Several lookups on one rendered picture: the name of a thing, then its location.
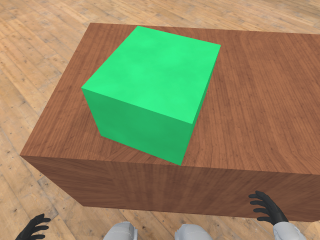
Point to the carton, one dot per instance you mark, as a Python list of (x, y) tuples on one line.
[(148, 94)]

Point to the robot left thigh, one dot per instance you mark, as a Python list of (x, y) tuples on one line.
[(122, 231)]

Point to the right robot hand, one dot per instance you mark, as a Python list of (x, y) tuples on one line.
[(271, 209)]

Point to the right robot forearm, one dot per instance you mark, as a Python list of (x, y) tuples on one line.
[(287, 231)]

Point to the left robot hand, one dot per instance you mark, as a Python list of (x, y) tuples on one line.
[(26, 233)]

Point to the pedestal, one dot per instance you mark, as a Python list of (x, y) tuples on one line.
[(258, 129)]

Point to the robot right thigh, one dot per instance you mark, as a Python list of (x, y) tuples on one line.
[(191, 232)]

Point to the robot thigh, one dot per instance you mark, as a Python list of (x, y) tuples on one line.
[(191, 232), (122, 231)]

